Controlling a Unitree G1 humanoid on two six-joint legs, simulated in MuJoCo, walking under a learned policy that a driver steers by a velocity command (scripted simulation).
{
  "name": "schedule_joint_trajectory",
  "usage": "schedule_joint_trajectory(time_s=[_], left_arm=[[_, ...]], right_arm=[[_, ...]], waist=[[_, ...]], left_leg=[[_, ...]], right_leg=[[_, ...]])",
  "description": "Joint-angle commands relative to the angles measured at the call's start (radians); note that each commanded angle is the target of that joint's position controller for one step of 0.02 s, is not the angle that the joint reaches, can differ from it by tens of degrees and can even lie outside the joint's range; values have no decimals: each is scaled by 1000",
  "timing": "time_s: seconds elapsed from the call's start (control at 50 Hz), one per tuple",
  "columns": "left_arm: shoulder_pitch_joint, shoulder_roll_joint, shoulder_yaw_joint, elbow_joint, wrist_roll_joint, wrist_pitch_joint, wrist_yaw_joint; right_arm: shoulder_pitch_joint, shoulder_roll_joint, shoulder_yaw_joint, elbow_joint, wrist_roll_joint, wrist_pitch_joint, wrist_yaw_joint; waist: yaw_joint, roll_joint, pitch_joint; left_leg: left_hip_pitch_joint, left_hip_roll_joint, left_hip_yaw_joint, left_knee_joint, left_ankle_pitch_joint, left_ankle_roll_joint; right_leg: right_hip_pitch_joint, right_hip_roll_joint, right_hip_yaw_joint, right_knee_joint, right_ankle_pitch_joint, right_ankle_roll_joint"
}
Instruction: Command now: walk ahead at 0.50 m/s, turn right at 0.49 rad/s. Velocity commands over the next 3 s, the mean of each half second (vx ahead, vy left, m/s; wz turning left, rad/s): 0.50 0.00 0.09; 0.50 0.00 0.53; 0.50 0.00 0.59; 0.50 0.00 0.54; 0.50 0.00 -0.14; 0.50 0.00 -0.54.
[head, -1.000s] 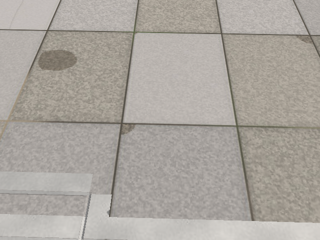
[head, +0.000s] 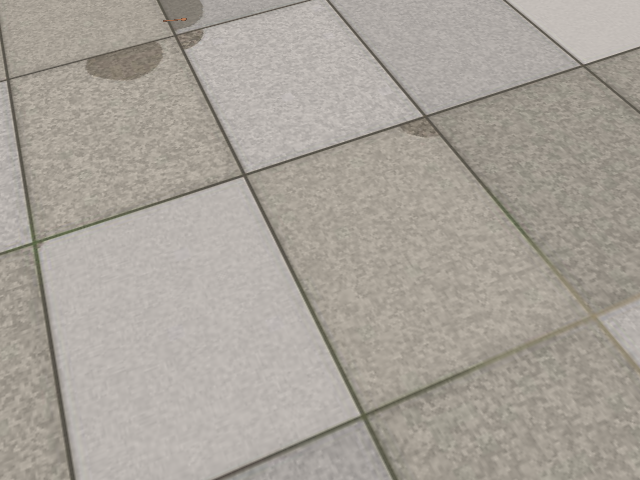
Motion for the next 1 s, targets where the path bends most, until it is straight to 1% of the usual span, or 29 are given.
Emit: schedule_joint_trajectory(time_s=[0.02, 0.1, 0.14, 0.16, 0.18, 0.2, 0.22, 0.24, 0.26, 0.28, 0.3, 0.34, 0.4, 0.46, 0.52, 0.6, 0.66, 0.68, 0.7, 0.72, 0.74, 0.76, 0.78, 0.8, 0.82, 0.84, 0.88, 0.92, 1.0], left_arm=[[86, 141, 26, -36, 4, -8, 9], [106, 138, 15, -24, 17, -19, 22], [63, 163, 17, -28, 22, -28, 25], [52, 174, 19, -25, 28, -30, 23], [37, 176, 18, -26, 30, -30, 19], [49, 136, 5, -51, 27, -33, 17], [191, 52, -7, -52, -7, -32, 6], [131, 129, -1, -51, 32, -35, 9], [16, 138, 1, -80, 36, -38, 4], [-55, 127, -5, -102, 37, -44, -1], [-79, 116, -7, -116, 41, -39, -6], [-67, 93, -16, -128, 50, -17, -12], [-118, 79, -26, -156, 50, 1, -16], [-270, 73, -34, -213, 46, 6, -17], [-374, 65, -43, -250, 38, 4, -21], [-473, 69, -50, -296, 26, -6, -21], [-426, 97, -44, -301, 21, -20, -15], [-363, 111, -38, -284, 19, -25, -10], [-260, 131, -28, -255, 22, -35, 0], [-139, 191, -9, -237, 39, -48, 16], [-19, 270, 8, -240, 61, -44, 33], [-47, 305, 23, -230, 50, -23, 30], [-111, 200, 7, -246, 42, -14, 24], [-158, 121, -12, -253, 33, -16, 17], [-178, 97, -20, -249, 36, -20, 14], [-165, 93, -23, -235, 34, -28, 16], [-132, 102, -19, -214, 24, -46, 12], [-105, 112, -12, -199, 15, -58, 7], [-59, 118, -7, -170, 16, -55, 5]], right_arm=[[-121, -62, -2, -99, 4, -14, 7], [-159, -65, 7, -125, 12, -32, 14], [-51, -98, -6, -97, 16, -37, 7], [56, -122, -17, -62, 20, -41, -2], [210, -139, -28, -13, 18, -48, -13], [371, -192, -42, 15, -1, -53, -25], [410, -299, -73, 34, -9, -47, -18], [318, -211, -57, 27, 31, -31, -1], [217, -159, -45, 2, 37, -29, 4], [186, -123, -36, 2, 29, -32, 8], [197, -109, -30, 16, 28, -36, 5], [228, -107, -27, 45, 35, -46, -1], [280, -144, -40, 59, 42, -50, -6], [333, -148, -44, 65, 42, -42, -9], [385, -154, -51, 68, 42, -37, -10], [431, -162, -57, 62, 29, -30, -16], [385, -182, -65, 36, 22, -27, -25], [356, -192, -69, 24, 22, -27, -25], [332, -195, -70, 16, 27, -31, -21], [332, -159, -60, 3, 40, -40, -12], [366, -68, -38, -31, 64, -45, -12], [436, -96, -40, -55, 53, -35, -15], [414, -141, -46, -17, 26, -16, -20], [341, -134, -44, -18, 17, -12, -6], [313, -112, -42, -25, 17, -8, 4], [294, -112, -43, -33, 5, 2, 13], [287, -104, -41, -41, 1, 19, 27], [234, -98, -38, -66, 3, 27, 36], [106, -88, -28, -115, 4, 31, 49]], waist=[[23, -98, 5], [29, -115, 21], [-32, -130, -5], [-79, -126, -58], [-153, -92, -137], [-203, -9, -250], [-132, 267, -345], [-108, 118, -256], [-88, 33, -102], [-84, -28, -55], [-68, -26, -25], [-37, 20, -40], [-40, 26, -38], [-78, 28, 6], [-119, 35, 0], [-154, 42, -9], [-112, 59, -24], [-81, 62, -41], [-28, 31, -83], [22, -57, -179], [44, -207, -311], [-22, -349, -320], [-44, -169, -182], [-40, -75, -84], [-56, -86, -40], [-64, -127, -25], [-74, -146, -39], [-76, -131, -43], [-58, -115, -10]], left_leg=[[-42, -50, 47, -98, 65, 8], [54, -77, 77, -243, 65, 71], [220, -117, 90, -295, -14, 120], [337, -152, 102, -312, -56, 144], [512, -157, 104, -365, -28, 173], [747, 21, -106, -355, -105, 225], [993, 269, -630, -452, -115, 405], [916, 236, -753, -554, -249, 390], [767, 200, -576, -561, -247, 369], [674, 151, -474, -576, -127, 349], [613, 107, -400, -585, -12, 329], [557, 51, -317, -598, 121, 307], [515, 27, -276, -627, 141, 324], [495, 4, -272, -659, 87, 309], [534, -14, -273, -635, 104, 279], [606, -4, -309, -558, 209, 268], [591, 8, -354, -483, 250, 232], [560, 0, -366, -440, 267, 215], [522, -41, -349, -333, 290, 192], [444, -106, -284, -125, 199, 164], [247, -200, -146, 145, -194, 134], [46, -246, -60, 302, -499, 132], [-1, -152, -72, 384, -414, 135], [15, -125, -65, 368, -329, 128], [44, -99, -56, 330, -284, 118], [59, -80, -47, 307, -267, 109], [69, -78, -29, 318, -223, 97], [20, -69, -27, 318, -174, 88], [-64, -56, -6, 223, -56, 70]], right_leg=[[64, -255, 193, -34, 450, -94], [132, -297, 171, -20, 557, -67], [133, -307, 130, 52, 762, -29], [146, -294, 103, 173, 896, -17], [112, -255, 53, 359, 896, -1], [-56, -211, 15, 633, 609, 12], [-408, -12, -76, 1005, -146, 74], [-544, -65, -5, 1066, -232, 54], [-580, -124, -6, 1041, -133, 57], [-564, -156, -15, 988, -80, 63], [-543, -179, -20, 936, -68, 72], [-480, -196, -34, 854, -65, 103], [-503, -204, -66, 761, -56, 146], [-561, -215, -84, 607, 57, 180], [-561, -201, -84, 476, 164, 191], [-544, -168, -81, 369, 170, 185], [-401, -144, -62, 268, 100, 160], [-296, -128, -66, 232, 70, 147], [-142, -119, -69, 161, 78, 127], [53, -245, 46, 123, 5, 85], [293, -507, 340, 80, -169, 23], [298, -615, 693, -18, -266, -70], [173, -578, 598, -13, -342, -71], [58, -509, 432, -32, -262, -48], [-17, -460, 298, -61, -119, -22], [-50, -426, 210, -73, -15, -7], [-57, -399, 105, -81, 166, -1], [-35, -407, 40, -96, 263, -14], [-7, -397, -80, -120, 336, -20]])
